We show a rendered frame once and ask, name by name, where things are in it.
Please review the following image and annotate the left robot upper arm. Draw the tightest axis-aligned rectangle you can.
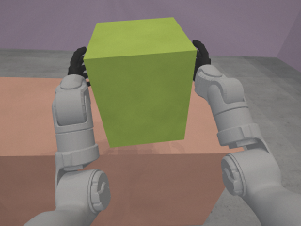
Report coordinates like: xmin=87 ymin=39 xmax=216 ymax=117
xmin=24 ymin=169 xmax=111 ymax=226

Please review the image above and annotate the right robot hand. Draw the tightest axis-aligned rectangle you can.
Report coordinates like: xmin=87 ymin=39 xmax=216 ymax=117
xmin=192 ymin=40 xmax=211 ymax=81

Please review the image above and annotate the pedestal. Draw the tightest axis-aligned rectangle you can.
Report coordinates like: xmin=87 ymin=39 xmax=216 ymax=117
xmin=0 ymin=77 xmax=244 ymax=226

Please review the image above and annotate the carton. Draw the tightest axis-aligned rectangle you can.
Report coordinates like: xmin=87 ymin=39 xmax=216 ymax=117
xmin=83 ymin=17 xmax=197 ymax=148

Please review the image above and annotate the right robot forearm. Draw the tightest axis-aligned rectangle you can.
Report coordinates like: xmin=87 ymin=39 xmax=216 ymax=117
xmin=194 ymin=64 xmax=282 ymax=183

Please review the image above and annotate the left robot forearm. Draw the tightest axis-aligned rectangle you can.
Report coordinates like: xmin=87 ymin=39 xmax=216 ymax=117
xmin=52 ymin=74 xmax=100 ymax=205

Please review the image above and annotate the right robot upper arm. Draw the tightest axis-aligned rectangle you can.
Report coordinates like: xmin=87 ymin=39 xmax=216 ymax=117
xmin=221 ymin=148 xmax=301 ymax=226

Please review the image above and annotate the left robot hand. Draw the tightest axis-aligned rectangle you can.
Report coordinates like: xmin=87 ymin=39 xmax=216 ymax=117
xmin=67 ymin=46 xmax=91 ymax=87

